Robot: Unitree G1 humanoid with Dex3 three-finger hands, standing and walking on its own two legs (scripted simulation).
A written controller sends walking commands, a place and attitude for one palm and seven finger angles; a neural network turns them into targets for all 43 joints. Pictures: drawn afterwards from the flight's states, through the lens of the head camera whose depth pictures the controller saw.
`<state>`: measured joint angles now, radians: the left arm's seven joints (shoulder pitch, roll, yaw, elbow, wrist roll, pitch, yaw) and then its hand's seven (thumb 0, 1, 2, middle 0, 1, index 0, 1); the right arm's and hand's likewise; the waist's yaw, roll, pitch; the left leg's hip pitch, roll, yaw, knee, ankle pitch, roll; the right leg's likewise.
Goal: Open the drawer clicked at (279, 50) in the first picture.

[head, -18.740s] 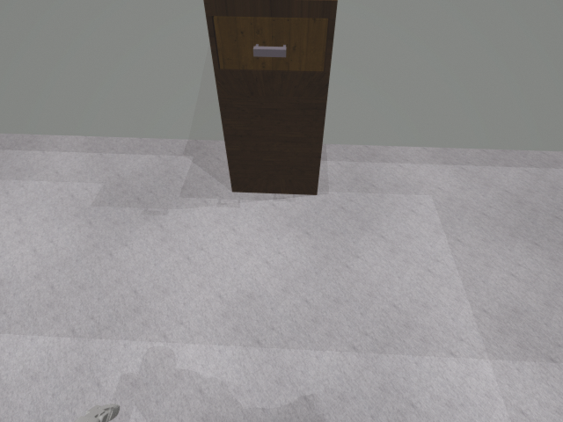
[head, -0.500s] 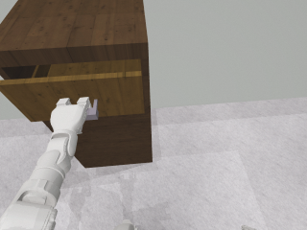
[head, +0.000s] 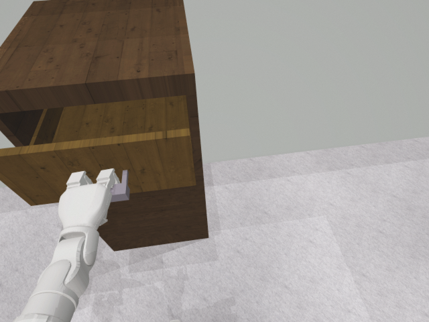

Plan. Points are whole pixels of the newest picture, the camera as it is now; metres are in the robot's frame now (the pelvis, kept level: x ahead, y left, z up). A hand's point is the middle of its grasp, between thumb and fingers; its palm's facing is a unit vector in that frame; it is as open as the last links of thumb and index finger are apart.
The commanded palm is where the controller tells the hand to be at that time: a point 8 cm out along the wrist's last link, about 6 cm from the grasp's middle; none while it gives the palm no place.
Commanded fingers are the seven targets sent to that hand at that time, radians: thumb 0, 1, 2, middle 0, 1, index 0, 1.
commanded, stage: pull the drawer open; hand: left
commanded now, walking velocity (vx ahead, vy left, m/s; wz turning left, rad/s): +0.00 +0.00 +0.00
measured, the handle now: (100, 185) +0.39 +0.25 +0.01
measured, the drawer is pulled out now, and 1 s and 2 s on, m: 0.12 0.30 0.30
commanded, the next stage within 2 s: open the thumb to release the handle in 1.20 s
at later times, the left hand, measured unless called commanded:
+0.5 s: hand (90, 283) +0.20 +0.22 +0.00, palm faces -0.02 -0.11 -0.99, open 6.0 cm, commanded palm +0.17 +0.23 +0.05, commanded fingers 0.00 0.90 0.90 -0.40 -1.35 -0.40 -1.35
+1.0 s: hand (84, 320) +0.15 +0.21 +0.00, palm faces -0.04 -0.10 -0.99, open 6.4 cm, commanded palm +0.10 +0.22 +0.05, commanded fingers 0.00 0.90 0.90 -0.40 -1.35 -0.40 -1.35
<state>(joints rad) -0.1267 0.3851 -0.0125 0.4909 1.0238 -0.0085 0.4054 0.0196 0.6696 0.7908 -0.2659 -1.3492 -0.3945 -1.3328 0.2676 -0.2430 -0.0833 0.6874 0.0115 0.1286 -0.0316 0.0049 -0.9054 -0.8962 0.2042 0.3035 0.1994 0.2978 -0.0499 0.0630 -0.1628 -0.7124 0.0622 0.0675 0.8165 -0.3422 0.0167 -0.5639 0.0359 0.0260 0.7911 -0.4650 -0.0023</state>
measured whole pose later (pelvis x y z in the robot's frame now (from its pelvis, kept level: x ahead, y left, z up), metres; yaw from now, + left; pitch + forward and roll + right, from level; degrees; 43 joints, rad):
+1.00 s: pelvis -0.01 -0.04 -0.01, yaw +1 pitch +10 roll +1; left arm 0.61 0.39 0.01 -0.12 0.99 -0.06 0.43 0.04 0.67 0.72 -0.26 -1.30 -0.35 -1.26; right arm 0.13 -0.24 -0.05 0.58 -0.06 0.11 0.03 0.01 -0.90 -0.90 0.20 0.30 0.20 0.30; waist 0.02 0.06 -0.14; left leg -0.69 0.07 0.04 0.90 -0.38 -0.03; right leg -0.56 0.05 0.00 0.94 -0.54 -0.05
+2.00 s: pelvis -0.02 -0.03 -0.01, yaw +3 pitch +8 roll +0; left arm 0.46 0.36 -0.05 -0.05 1.02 -0.03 0.43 0.00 -0.46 0.32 -0.32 -1.20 -0.32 -1.20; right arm 0.13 -0.24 -0.04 0.59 -0.04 0.09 -0.02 0.01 -0.90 -0.90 0.20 0.30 0.20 0.30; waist 0.05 0.07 -0.12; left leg -0.69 0.05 0.00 0.88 -0.34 -0.02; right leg -0.54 0.03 -0.03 0.92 -0.52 -0.05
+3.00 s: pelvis -0.01 -0.01 +0.02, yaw +4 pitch +2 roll +0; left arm 0.44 0.44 -0.07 -0.34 0.92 0.08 0.19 0.00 -0.49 0.30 -0.35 -1.21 -0.40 -1.24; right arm 0.10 -0.22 0.01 0.59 -0.01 0.07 -0.02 0.01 -0.90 -0.90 0.20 0.30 0.20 0.30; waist 0.11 0.11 -0.06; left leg -0.45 0.02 0.01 0.69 -0.28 0.00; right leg -0.28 0.01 -0.03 0.68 -0.43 -0.01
